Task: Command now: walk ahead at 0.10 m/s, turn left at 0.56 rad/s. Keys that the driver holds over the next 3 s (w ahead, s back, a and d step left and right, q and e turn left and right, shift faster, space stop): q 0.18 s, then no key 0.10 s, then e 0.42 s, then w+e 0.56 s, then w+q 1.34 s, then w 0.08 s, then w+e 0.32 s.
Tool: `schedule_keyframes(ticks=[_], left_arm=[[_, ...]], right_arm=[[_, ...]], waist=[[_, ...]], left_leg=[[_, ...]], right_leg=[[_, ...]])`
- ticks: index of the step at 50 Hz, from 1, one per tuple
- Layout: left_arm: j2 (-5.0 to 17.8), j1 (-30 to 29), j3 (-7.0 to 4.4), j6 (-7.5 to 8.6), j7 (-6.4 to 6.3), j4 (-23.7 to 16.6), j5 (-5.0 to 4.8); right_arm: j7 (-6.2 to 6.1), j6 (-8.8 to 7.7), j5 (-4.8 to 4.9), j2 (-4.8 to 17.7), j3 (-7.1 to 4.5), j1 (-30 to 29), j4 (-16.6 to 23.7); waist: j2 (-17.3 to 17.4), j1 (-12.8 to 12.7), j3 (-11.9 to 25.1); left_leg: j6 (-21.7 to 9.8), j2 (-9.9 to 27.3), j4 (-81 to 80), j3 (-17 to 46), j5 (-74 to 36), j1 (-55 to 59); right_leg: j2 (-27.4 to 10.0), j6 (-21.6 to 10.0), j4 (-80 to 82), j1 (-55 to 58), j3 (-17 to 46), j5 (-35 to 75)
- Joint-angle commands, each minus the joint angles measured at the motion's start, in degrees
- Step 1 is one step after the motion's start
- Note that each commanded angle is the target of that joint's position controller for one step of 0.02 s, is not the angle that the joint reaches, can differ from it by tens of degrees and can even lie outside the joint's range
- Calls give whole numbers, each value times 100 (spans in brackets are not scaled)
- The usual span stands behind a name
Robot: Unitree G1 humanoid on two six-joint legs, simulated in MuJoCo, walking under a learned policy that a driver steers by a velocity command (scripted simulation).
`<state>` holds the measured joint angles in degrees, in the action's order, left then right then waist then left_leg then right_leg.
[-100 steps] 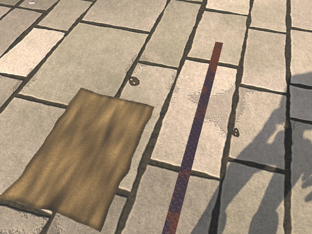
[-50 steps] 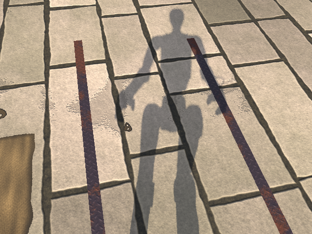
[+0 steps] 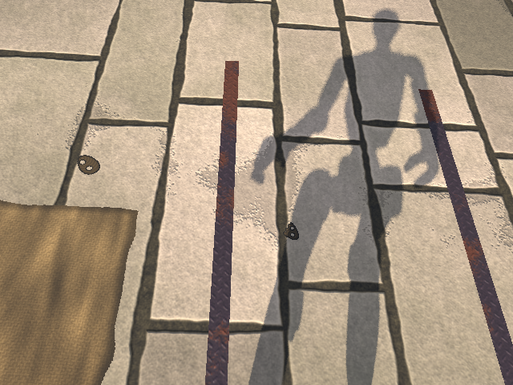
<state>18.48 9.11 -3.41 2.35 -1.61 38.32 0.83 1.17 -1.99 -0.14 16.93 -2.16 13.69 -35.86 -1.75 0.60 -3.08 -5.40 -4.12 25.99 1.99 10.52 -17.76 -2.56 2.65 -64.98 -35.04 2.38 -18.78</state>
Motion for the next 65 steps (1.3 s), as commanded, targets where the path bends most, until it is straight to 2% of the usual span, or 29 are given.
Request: schedule_keyframes(ticks=[1,9,14,16,17,18,19,20,21,25,30,33,34,35,36,37,38,39,41,45,52,55,57,58,59,60,61,63,65], left_arm=[[372,320,-102,-34,-65,-213,35],[312,-668,-59,-35,15,-420,-46],[303,-723,-52,76,122,-389,-82],[259,-513,-42,122,187,-301,-93],[169,-351,-20,157,219,-233,-49],[300,-283,-27,185,204,-236,59],[660,-318,-66,165,172,-319,126],[250,-360,54,131,164,-221,132],[96,-391,99,109,191,-203,1],[771,-492,-115,19,218,-314,-161],[725,-372,-183,-112,130,-453,-208],[692,-621,-217,-236,93,-613,-265],[589,-690,-200,-257,96,-682,-290],[495,-630,-174,-259,112,-701,-307],[518,-523,-190,-253,137,-661,-237],[714,-562,-276,-251,152,-669,-188],[729,-497,-320,-294,166,-615,-222],[611,-451,-293,-340,188,-572,-251],[417,-662,-213,-329,240,-620,-254],[245,-1089,-114,-185,345,-845,-273],[85,-1455,9,-52,514,-1071,-284],[276,-1123,-86,-74,542,-1050,-257],[706,301,-365,-131,478,-652,-246],[1072,1390,-541,-190,371,-433,-283],[1707,1314,-573,-105,319,-507,-274],[1290,1364,-451,18,361,-602,-242],[966,1085,-344,95,379,-513,-202],[688,429,-253,132,371,-575,-186],[414,102,-150,180,337,-575,-69]], right_arm=[[-148,-13,50,1009,-318,-56,345],[-360,296,98,1102,-382,67,294],[-357,377,60,934,-300,64,283],[-353,374,78,734,-208,-112,273],[-342,343,88,556,-132,-190,237],[-314,262,-41,340,-55,42,169],[-287,180,-229,332,-46,620,75],[-288,168,-248,400,-68,827,-54],[-287,182,-230,565,-100,593,-30],[-300,296,-82,615,-217,79,43],[-321,254,-39,378,-270,143,33],[-289,219,-22,382,-328,288,-8],[-294,230,-34,581,-397,256,3],[-318,254,-74,878,-485,162,23],[-326,232,-142,926,-514,202,68],[-335,184,-164,811,-464,245,136],[-345,131,-122,688,-408,102,192],[-348,74,-18,617,-383,-7,189],[-356,2,32,635,-373,210,97],[-305,-75,-28,755,-403,673,-78],[-176,-145,104,1066,-472,835,-409],[-185,-142,165,1242,-509,722,-493],[-250,-135,224,1226,-482,642,-492],[-277,-189,105,1011,-384,593,-328],[-233,-326,-103,168,-133,781,116],[-164,-499,95,753,-225,248,173],[-122,-563,283,959,-285,-56,297],[-178,-594,55,926,-286,60,115],[-131,-450,3,849,-280,432,-142]], waist=[[553,-172,930],[833,117,761],[911,207,856],[917,62,883],[838,-106,888],[593,-32,1073],[-238,371,1282],[-778,415,1266],[-858,299,1103],[-581,161,825],[-612,106,1081],[-285,195,1022],[132,129,905],[891,34,674],[1407,135,672],[987,194,604],[508,76,489],[376,40,264],[514,264,-4],[585,568,-110],[793,619,-272],[1004,242,60],[858,-579,910],[372,-1079,1374],[-1258,-477,1926],[-591,-877,2201],[-451,-726,1297],[15,-194,572],[-191,124,521]], left_leg=[[-894,1403,-607,1290,-3572,864],[-631,1313,-301,2072,-2344,1186],[-682,1361,178,2286,-3256,1361],[-553,1254,319,2168,-3160,1272],[-366,1072,354,2024,-2807,1026],[-80,781,469,1805,-2189,757],[231,317,890,1326,-357,329],[586,235,930,1045,1244,249],[740,317,764,846,1329,312],[721,134,518,417,652,347],[588,24,724,198,824,307],[454,227,197,244,157,798],[285,596,-13,509,-807,1157],[-141,1266,-253,1153,-2056,1412],[-841,2275,-603,1989,-2642,1777],[-1222,2798,-772,2313,-2502,1814],[-1145,2653,-833,2046,-1790,1788],[-916,2338,-947,1683,-927,1883],[-667,1997,-1203,1222,-256,2148],[-599,1897,-1484,641,-435,2433],[-415,1955,-1410,-318,-1226,2155],[-211,1993,-718,-771,-3284,1994],[99,1729,1163,-1293,-4507,1304],[360,1512,2828,-1253,-2594,-247],[633,441,4701,-659,2351,-2385],[606,459,5304,484,2169,-2870],[519,689,5164,392,1548,-3249],[532,1080,4301,326,764,-2527],[629,1245,3979,233,363,-1879]], right_leg=[[55,164,346,-102,171,455],[330,264,1981,-177,436,737],[402,99,2559,444,252,357],[338,-81,3354,1131,104,742],[265,-219,4254,1889,97,1783],[-173,-424,4430,2766,601,3252],[-900,-970,3976,3444,1400,5211],[-1352,-1684,3887,3281,1854,5503],[-1257,-1779,4013,3025,2016,4834],[-696,-1365,3967,2660,1954,3198],[-739,-1508,3821,2729,2426,3446],[-387,-1236,3547,2129,2177,2949],[-8,-977,3221,1554,1739,2363],[567,-606,2670,756,965,1225],[836,-316,1772,25,385,-976],[513,-160,546,-419,433,-1549],[330,-98,53,-615,565,-1295],[195,-32,1,-899,614,-831],[108,64,102,-1307,477,-178],[13,132,837,-1326,142,354],[-48,-191,2248,-453,-499,534],[332,-557,2675,662,-870,287],[789,-977,3282,2887,-992,686],[225,-1300,3329,4658,63,684],[-1426,-2223,4175,5815,3654,-706],[-1712,-2400,4955,5696,4572,-1321],[-1583,-2221,5056,5036,3748,-926],[-1022,-1909,5055,3510,2495,435],[-779,-1827,5266,2784,1787,1528]])
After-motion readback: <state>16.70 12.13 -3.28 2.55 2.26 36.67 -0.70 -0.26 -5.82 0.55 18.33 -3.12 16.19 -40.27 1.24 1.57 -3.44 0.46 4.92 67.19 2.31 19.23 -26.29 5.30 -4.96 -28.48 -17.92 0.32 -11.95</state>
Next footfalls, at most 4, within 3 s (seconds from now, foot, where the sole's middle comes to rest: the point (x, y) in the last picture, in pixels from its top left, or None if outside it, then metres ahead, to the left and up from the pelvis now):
0.36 right None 0.20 -0.13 -0.78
1.14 right None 0.30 -0.22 -0.78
1.70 left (293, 294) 0.68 -0.13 -0.78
2.18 right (364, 224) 0.92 -0.36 -0.78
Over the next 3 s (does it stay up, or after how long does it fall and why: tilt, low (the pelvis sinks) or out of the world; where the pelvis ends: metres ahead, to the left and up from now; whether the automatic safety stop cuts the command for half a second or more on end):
stays up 1.14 -0.12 0.00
